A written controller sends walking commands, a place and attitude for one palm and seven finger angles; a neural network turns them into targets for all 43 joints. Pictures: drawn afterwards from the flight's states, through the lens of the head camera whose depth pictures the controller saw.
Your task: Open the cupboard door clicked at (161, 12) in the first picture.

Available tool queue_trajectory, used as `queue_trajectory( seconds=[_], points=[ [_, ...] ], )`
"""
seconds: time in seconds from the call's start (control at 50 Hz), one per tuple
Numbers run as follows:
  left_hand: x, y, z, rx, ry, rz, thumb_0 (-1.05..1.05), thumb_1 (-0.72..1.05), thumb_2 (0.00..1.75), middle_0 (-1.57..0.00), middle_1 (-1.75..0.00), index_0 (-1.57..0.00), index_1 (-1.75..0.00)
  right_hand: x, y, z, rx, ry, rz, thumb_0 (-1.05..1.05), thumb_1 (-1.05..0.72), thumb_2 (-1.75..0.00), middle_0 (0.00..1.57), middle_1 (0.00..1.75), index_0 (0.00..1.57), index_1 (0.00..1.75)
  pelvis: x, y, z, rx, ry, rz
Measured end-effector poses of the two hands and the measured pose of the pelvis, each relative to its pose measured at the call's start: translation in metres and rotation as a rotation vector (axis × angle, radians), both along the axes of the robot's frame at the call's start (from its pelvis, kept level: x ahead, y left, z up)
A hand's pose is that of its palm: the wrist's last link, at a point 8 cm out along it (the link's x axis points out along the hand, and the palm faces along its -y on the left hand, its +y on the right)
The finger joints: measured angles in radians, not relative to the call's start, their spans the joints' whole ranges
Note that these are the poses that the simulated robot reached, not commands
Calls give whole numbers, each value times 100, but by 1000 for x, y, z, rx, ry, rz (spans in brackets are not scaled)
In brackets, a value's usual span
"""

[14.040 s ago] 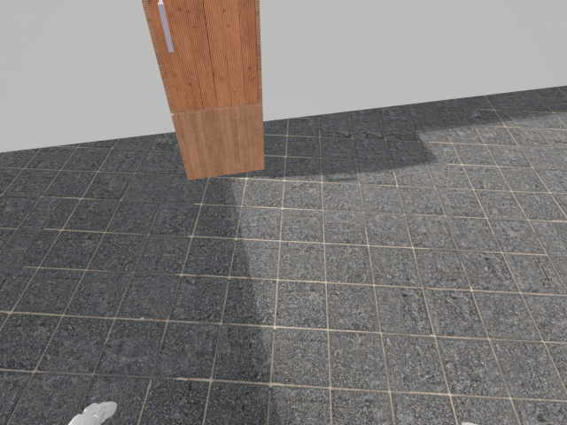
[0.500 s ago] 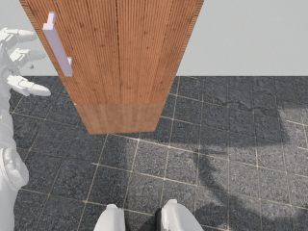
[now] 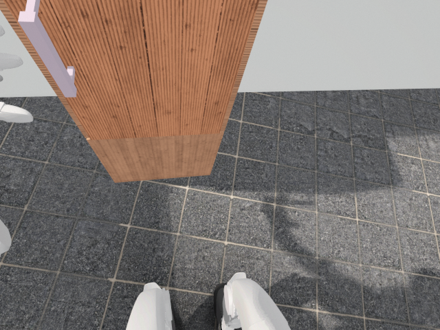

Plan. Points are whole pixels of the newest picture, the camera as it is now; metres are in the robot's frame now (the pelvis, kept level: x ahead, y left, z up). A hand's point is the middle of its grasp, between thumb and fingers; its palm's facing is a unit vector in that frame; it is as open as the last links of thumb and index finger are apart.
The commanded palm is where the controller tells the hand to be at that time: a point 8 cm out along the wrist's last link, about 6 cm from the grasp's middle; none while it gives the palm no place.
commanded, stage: move the hooked fingers beside the handle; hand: left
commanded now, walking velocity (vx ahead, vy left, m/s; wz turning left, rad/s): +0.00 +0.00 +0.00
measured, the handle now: (53, 51) +0.56 +0.23 +0.07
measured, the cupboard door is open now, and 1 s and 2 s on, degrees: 0 0 0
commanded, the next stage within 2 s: slide the fingers in behind the handle in 1.02 s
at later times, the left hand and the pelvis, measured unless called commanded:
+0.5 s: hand out of the picture +0.51 +0.31 +0.07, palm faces +0.03 -1.00 -0.02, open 14.0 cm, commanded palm +0.50 +0.33 +0.07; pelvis +0.01 +0.02 +0.00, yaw -1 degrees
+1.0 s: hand (8, 76) +0.51 +0.28 +0.08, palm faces +0.03 -1.00 -0.03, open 13.9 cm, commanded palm +0.49 +0.32 +0.07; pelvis +0.00 +0.01 +0.01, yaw +0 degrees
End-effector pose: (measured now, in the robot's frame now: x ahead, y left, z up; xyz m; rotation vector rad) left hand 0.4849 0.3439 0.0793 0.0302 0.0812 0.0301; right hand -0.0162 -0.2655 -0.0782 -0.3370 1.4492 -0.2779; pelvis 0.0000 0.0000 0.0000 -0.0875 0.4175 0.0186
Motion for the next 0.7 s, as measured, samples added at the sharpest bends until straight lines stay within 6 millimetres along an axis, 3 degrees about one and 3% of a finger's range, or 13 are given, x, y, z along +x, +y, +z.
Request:
queue_trajectory(
  seconds=[0.26, 0.52, 0.7],
  points=[
    [15, -7, -9, -21, -26, -26, -1, -50, 30, -30, -120, -30, -120, 7, 6, -1, -12, -5, -3, 0, -91, -90, 20, 30, 20, 30, 3, 8, -4, -9, 27, -5],
    [3, 17, -3, -13, -22, -2, -1, -50, 30, -30, -120, -30, -120, 18, 23, -1, 26, -17, 9, 0, -90, -90, 20, 30, 20, 30, 9, 16, 1, -14, 9, -2],
    [-2, 2, -8, -29, -39, -46, -1, -50, 30, -30, -120, -30, -120, 23, 21, 0, 10, -15, 26, 0, -91, -90, 20, 30, 20, 30, 8, 20, 2, -18, 2, 12]
  ],
)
